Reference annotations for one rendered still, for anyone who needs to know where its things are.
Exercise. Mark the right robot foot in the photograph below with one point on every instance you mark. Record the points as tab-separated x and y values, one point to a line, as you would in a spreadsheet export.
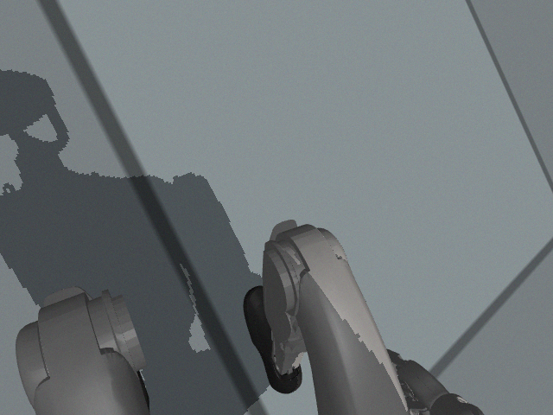
260	333

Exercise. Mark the right robot hand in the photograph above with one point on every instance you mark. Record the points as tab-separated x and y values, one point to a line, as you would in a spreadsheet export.
421	389

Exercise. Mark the right robot arm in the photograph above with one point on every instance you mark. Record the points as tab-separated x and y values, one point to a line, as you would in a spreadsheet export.
453	404

